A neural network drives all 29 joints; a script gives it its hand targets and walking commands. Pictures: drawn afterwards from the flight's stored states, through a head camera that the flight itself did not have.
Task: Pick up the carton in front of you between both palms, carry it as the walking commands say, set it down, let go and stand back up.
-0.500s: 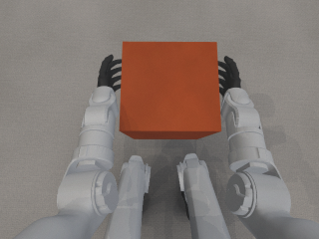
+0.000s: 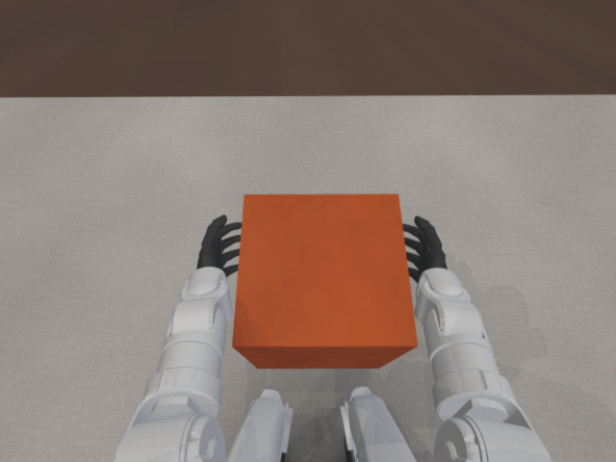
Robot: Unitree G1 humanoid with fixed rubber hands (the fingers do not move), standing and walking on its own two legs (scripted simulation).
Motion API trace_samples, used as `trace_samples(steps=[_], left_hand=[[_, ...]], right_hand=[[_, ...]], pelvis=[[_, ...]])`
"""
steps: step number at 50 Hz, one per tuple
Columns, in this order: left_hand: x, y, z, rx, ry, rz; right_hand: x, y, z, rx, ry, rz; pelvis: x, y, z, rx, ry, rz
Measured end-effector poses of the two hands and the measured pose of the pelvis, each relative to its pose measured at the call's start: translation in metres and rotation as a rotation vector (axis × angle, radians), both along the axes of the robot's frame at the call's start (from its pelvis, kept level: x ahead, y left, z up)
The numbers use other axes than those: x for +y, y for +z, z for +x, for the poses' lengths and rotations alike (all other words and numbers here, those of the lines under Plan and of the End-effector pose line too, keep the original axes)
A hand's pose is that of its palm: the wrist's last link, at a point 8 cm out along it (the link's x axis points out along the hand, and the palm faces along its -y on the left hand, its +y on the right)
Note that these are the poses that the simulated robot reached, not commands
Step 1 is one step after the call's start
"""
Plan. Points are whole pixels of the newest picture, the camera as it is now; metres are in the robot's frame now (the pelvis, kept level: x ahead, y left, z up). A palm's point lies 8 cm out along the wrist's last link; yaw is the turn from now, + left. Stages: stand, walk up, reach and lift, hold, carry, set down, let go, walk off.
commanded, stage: reach and lift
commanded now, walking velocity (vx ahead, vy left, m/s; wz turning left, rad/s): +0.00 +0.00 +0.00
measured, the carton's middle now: (319, 291) +0.36 -0.01 -0.11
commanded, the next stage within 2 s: hold in 1.62 s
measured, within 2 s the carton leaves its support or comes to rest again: neither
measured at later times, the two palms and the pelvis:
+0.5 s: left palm (169, 247) +0.34 +0.15 +0.11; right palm (473, 244) +0.34 -0.15 +0.11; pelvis +0.05 +0.00 +0.11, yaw +0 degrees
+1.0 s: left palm (152, 240) +0.33 +0.15 +0.15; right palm (491, 237) +0.33 -0.15 +0.15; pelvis +0.03 +0.00 +0.12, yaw +0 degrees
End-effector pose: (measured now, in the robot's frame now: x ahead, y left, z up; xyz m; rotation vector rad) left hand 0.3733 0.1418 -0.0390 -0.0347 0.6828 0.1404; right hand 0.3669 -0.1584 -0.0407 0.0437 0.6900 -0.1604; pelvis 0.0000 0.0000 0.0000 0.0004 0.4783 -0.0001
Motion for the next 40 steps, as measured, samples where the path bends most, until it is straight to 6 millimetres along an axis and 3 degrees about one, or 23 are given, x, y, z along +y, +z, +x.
trace_samples(steps=[16,29,33,40], left_hand=[[0.003,0.097,-0.023,-0.009,0.006,0.000],[0.007,0.171,-0.040,-0.035,-0.007,0.019],[0.007,0.183,-0.044,-0.023,-0.018,0.031],[0.007,0.182,-0.049,0.007,-0.018,0.032]], right_hand=[[0.003,0.098,-0.021,-0.009,0.010,-0.005],[0.006,0.172,-0.036,-0.035,0.023,-0.017],[0.007,0.183,-0.040,-0.023,0.037,-0.032],[0.006,0.183,-0.046,0.007,0.039,-0.031]], pelvis=[[0.000,0.082,0.033,-0.223,-0.004,-0.002],[0.000,0.118,0.046,-0.448,-0.002,-0.003],[0.000,0.121,0.043,-0.501,-0.002,-0.002],[-0.001,0.120,0.031,-0.540,-0.002,-0.002]])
